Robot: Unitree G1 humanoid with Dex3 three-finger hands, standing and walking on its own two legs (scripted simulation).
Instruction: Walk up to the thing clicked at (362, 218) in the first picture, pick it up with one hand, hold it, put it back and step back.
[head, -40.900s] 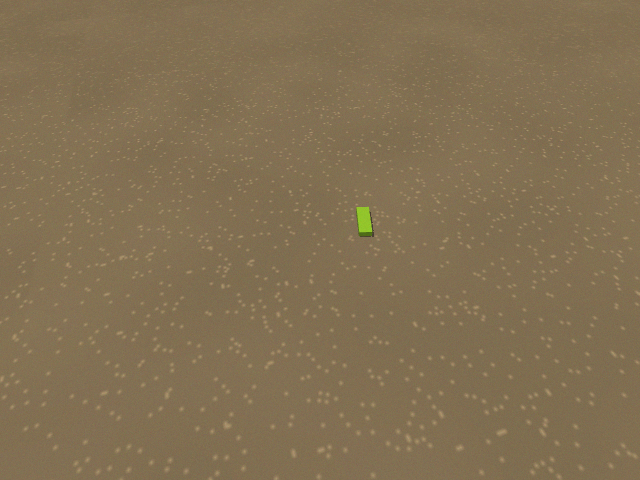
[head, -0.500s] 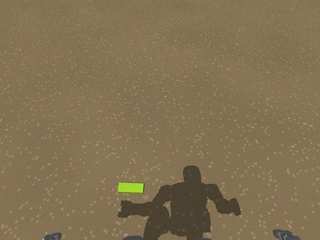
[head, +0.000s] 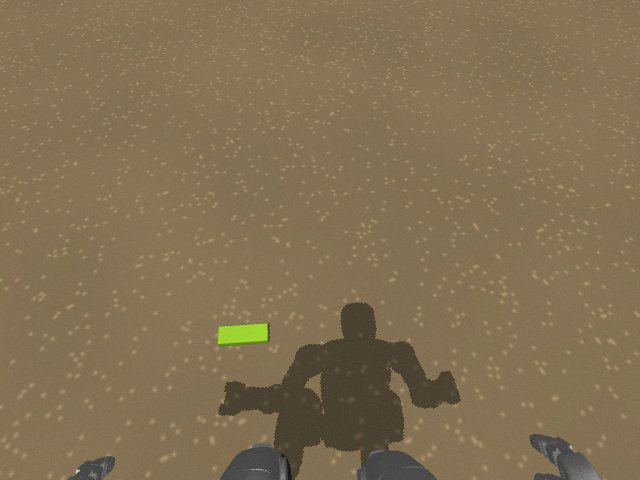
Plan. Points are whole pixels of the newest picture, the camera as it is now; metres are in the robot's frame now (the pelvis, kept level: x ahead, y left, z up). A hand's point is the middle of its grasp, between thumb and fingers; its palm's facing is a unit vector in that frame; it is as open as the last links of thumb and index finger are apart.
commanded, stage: step back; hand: left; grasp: from above
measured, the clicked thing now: (243, 334) +0.53 +0.23 -0.74
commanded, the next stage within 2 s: none
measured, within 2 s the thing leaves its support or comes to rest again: neither
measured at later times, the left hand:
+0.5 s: hand out of the picture -0.03 +0.25 -0.14, palm faces +0.06 -0.92 -0.37, open 7.4 cm
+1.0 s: hand out of the picture -0.23 +0.20 -0.13, palm faces +0.04 -0.90 -0.44, open 7.4 cm
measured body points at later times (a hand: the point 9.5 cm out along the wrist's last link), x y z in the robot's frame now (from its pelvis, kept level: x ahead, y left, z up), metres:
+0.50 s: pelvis -0.14 -0.02 +0.00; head -0.08 +0.00 +0.45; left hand -0.03 +0.30 -0.12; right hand -0.02 -0.33 -0.11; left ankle -0.14 +0.09 -0.72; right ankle -0.06 -0.13 -0.69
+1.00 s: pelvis -0.29 -0.07 +0.01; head -0.24 -0.09 +0.45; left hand -0.23 +0.25 -0.10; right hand -0.18 -0.39 -0.12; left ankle -0.32 +0.07 -0.66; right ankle -0.25 -0.19 -0.72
